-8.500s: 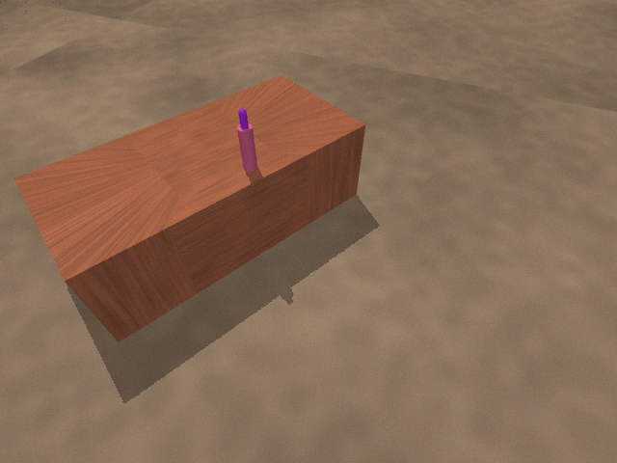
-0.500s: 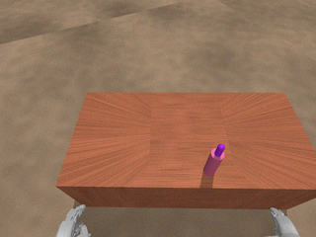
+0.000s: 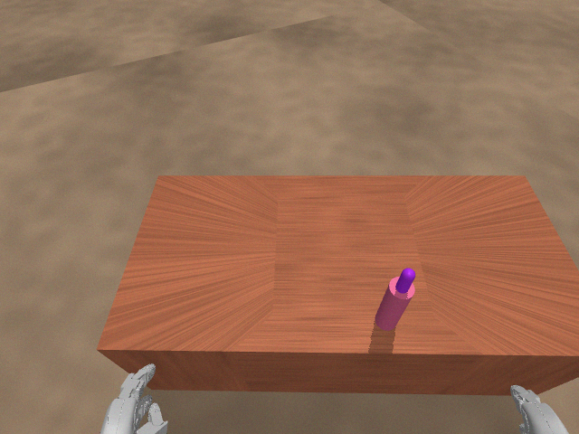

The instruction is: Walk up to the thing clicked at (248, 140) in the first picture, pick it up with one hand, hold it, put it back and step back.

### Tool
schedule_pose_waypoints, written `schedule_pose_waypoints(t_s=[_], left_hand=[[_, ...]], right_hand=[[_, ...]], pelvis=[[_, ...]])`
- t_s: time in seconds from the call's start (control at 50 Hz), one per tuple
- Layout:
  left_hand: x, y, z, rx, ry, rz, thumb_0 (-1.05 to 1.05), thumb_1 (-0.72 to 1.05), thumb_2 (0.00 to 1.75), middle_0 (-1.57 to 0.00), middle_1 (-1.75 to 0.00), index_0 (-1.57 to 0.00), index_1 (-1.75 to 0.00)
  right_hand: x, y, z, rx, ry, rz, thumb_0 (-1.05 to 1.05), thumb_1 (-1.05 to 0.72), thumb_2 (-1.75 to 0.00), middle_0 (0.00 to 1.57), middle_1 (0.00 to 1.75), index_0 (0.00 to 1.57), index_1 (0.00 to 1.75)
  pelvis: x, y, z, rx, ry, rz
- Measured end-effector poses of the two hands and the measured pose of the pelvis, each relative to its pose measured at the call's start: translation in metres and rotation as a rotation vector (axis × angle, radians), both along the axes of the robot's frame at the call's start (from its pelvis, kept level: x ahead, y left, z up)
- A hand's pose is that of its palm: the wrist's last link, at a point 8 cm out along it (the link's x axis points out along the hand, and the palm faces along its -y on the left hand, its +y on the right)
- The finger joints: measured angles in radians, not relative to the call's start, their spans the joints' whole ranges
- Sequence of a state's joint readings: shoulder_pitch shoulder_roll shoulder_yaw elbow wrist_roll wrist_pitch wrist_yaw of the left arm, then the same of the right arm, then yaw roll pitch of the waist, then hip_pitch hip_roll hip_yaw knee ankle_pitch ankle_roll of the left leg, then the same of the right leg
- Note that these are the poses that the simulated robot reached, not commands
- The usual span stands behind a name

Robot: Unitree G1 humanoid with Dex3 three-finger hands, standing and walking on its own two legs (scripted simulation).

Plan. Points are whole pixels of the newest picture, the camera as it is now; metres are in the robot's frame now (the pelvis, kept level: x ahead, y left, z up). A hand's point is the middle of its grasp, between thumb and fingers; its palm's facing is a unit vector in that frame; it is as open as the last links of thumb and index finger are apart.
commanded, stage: go down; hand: right
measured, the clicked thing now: (396, 298) +0.42 -0.20 -0.22
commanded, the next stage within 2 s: approach in 1.84 s
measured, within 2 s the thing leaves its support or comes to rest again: neither
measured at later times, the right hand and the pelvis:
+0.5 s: hand out of the picture +0.13 -0.27 -0.08, palm faces +0.08 +0.94 -0.34, open 17.4 cm; pelvis -0.02 +0.00 -0.01, yaw +0 degrees
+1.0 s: hand (544, 350) +0.25 -0.33 -0.02, palm faces +0.16 +0.97 -0.20, open 17.5 cm; pelvis -0.03 +0.00 -0.01, yaw +1 degrees
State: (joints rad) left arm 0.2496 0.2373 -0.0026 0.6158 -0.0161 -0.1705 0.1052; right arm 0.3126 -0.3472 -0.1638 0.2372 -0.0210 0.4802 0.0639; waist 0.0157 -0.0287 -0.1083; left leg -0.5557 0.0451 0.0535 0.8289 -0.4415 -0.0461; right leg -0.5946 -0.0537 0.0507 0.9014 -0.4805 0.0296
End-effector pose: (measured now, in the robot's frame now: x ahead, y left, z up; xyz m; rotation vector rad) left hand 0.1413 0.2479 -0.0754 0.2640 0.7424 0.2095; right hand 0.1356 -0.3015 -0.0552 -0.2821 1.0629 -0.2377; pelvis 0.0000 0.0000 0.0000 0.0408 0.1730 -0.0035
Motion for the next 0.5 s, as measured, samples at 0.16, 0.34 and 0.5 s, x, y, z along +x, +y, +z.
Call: schedule_pose_waypoints(t_s=[0.16, 0.34, 0.5], left_hand=[[-0.004, -0.002, -0.002, 0.009, -0.041, 0.006, 0.01, 0.9, 0.9, -0.2, -0.31, -0.2, -0.3], [-0.012, -0.002, -0.001, 0.022, -0.076, 0.012, 0.01, 0.9, 0.89, -0.2, -0.31, -0.2, -0.3], [-0.02, 0.001, 0.001, 0.043, -0.098, 0.015, 0.01, 0.9, 0.89, -0.2, -0.31, -0.2, -0.3]], right_hand=[[-0.007, -0.001, 0.003, 0.002, -0.023, 0.003, -0.01, 0.54, -0.05, 0.05, 0.05, 0.06, 0.05], [-0.016, -0.004, 0.007, -0.002, -0.04, -0.002, -0.01, 0.53, -0.05, 0.05, 0.05, 0.06, 0.05], [-0.025, -0.009, 0.009, 0.0, -0.054, -0.011, -0.01, 0.53, -0.06, 0.05, 0.05, 0.06, 0.05]], pelvis=[[-0.006, -0.001, -0.006, 0.006, 0.009, -0.003], [-0.014, 0.0, -0.01, 0.01, 0.004, -0.006], [-0.022, 0.001, -0.012, 0.013, -0.004, -0.009]])
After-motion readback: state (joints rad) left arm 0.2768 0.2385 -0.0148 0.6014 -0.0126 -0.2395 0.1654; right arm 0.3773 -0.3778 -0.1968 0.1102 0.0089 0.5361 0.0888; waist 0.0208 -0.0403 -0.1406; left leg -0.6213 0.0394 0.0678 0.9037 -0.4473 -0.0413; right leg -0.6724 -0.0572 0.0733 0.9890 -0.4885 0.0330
